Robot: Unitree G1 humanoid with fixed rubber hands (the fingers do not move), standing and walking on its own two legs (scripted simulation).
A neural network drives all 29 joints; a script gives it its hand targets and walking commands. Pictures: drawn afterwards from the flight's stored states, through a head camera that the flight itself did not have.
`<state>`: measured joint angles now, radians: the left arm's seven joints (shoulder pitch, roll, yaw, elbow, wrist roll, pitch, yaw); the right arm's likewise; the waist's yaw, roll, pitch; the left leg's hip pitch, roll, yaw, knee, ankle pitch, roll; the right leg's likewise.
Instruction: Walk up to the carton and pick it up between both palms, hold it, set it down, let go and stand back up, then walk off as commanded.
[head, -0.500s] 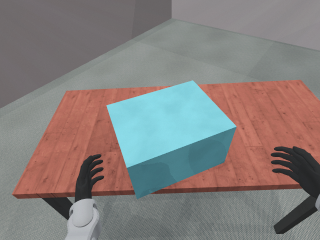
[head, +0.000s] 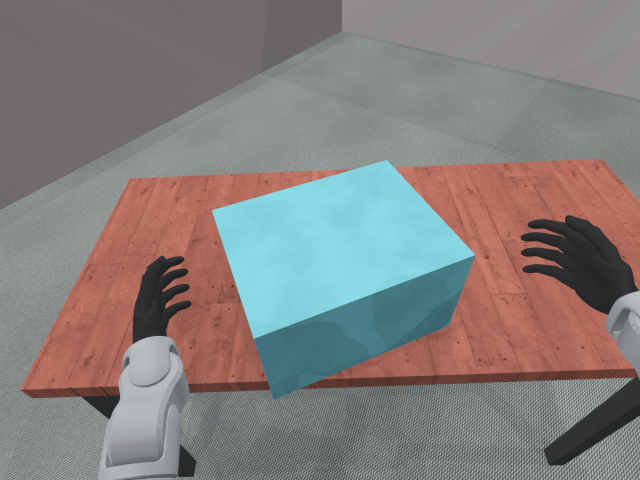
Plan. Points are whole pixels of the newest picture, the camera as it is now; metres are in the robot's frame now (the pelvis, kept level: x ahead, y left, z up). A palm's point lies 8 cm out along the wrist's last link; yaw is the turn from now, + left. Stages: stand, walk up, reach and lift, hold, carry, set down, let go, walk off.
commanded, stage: reach and lift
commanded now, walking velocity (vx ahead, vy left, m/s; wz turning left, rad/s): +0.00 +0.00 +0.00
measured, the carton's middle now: (334, 270) +0.42 +0.00 -0.01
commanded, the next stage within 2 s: none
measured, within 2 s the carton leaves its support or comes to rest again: neither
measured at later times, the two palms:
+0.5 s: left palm (143, 264) +0.33 +0.23 +0.14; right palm (563, 207) +0.38 -0.27 +0.15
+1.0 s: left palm (139, 223) +0.38 +0.24 +0.16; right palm (536, 163) +0.43 -0.25 +0.18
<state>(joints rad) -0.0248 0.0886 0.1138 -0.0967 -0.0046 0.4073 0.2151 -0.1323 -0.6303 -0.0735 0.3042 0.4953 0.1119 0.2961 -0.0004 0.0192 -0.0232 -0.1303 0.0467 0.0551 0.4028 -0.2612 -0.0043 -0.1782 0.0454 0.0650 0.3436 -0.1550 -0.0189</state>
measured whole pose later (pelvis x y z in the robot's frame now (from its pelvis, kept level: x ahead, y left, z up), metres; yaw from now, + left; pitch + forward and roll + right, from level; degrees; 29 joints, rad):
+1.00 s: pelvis +0.01 -0.01 +0.00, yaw +0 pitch +5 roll -1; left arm -0.65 0.21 0.22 0.27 -0.05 0.64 0.18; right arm -0.79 -0.66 0.05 0.74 0.49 0.30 0.26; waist 0.08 0.02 -0.04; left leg -0.23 0.05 0.05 0.40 -0.25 -0.01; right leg -0.28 0.05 0.07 0.34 -0.14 -0.02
